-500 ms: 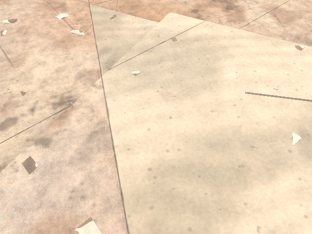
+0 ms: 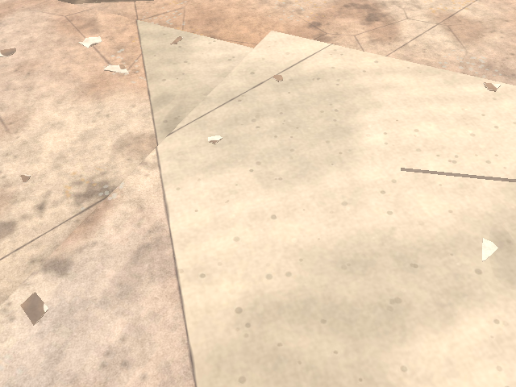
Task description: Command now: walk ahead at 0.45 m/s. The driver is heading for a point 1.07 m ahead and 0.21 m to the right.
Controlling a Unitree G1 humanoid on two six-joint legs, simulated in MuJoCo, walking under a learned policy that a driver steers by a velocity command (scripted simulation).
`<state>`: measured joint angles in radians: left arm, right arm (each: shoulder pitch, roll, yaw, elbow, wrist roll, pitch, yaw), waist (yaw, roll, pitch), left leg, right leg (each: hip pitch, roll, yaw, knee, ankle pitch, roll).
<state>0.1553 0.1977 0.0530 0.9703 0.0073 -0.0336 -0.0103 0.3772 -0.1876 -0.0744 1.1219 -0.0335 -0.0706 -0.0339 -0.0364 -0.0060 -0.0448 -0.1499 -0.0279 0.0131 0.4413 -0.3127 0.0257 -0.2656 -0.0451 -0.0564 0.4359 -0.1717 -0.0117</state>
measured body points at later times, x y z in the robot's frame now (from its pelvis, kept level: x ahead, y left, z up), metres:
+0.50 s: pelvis +0.25 -0.02 -0.06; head +0.29 -0.02 +0.39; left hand +0.11 +0.18 -0.20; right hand +0.44 -0.24 -0.18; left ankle +0.35 +0.02 -0.78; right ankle +0.03 -0.10 -0.73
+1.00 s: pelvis +0.53 -0.05 -0.05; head +0.57 -0.05 +0.40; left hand +0.73 +0.16 -0.16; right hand +0.42 -0.27 -0.19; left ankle +0.35 +0.02 -0.77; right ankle +0.66 -0.12 -0.77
